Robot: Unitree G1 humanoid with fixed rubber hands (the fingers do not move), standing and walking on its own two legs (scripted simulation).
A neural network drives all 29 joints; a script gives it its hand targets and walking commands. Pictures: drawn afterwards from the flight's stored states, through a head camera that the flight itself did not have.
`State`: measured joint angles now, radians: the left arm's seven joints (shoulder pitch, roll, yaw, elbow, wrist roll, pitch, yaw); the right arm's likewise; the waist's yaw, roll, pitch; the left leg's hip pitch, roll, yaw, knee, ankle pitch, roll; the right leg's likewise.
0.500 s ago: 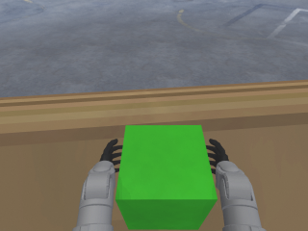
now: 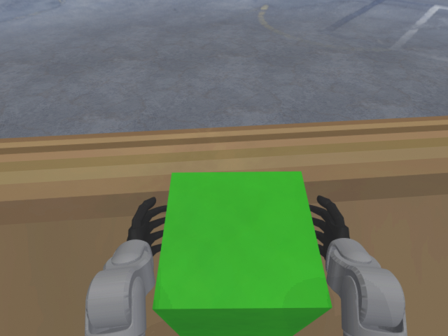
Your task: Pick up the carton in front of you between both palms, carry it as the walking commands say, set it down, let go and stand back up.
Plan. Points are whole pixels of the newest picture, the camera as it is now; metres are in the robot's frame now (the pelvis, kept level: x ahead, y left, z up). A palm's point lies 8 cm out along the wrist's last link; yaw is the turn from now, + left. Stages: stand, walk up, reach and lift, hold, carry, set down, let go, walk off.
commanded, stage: carry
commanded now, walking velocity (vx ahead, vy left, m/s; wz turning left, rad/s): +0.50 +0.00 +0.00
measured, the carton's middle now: (236, 260) +0.26 +0.01 +0.03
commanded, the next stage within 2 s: none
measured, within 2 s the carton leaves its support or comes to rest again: neither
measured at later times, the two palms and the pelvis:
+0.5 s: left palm (201, 141) +0.53 +0.10 +0.08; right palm (327, 142) +0.55 -0.20 +0.08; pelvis +0.29 -0.06 +0.00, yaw +2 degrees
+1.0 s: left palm (209, 66) +0.95 +0.11 +0.08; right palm (298, 68) +0.92 -0.19 +0.09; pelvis +0.62 -0.02 -0.01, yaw -1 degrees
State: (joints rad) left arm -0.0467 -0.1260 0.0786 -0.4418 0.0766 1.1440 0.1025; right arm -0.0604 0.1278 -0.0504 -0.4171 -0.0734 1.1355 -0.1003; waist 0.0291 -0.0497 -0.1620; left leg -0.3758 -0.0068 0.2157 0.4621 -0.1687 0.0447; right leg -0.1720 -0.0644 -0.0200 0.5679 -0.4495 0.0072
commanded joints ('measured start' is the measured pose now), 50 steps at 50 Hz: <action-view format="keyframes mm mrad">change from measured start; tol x16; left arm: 1 -468 -785 -724 -174 -384 52 -158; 33 -417 -829 -736 -112 -361 -4 -188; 44 -748 -566 -576 100 -301 24 -46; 50 -947 -740 -512 206 -272 -9 -21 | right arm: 1 -326 816 610 -95 274 38 117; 32 -357 877 692 -111 280 -2 149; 45 -715 521 469 128 264 29 29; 50 -989 752 541 132 373 -13 66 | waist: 1 -61 297 -201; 5 -49 69 -113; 17 -26 194 -48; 20 1 -253 -241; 24 -12 20 -201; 42 -33 -100 -40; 46 -99 367 -318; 50 -63 106 -284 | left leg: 1 667 493 -767 -246 -235 205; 15 333 252 -92 -247 202 40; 18 210 180 33 131 355 -20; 20 -241 8 -31 683 -236 -93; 22 -348 87 -198 858 -275 -28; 39 -278 59 -31 172 126 22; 43 122 -54 56 72 50 51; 44 346 23 -70 77 -31 45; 46 600 389 -850 -180 -124 222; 50 407 301 -480 -59 211 155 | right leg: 1 -647 32 -58 494 -72 -18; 4 -660 -87 8 575 49 -35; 14 -353 10 -192 -10 361 -15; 18 92 76 -267 -94 267 -35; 20 445 -376 519 -335 -86 -215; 24 250 -309 280 -336 299 -176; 38 184 -168 -80 -327 518 -163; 43 158 -110 -206 92 859 -86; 46 -470 131 -20 839 -28 -15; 50 -525 -1 43 844 89 -69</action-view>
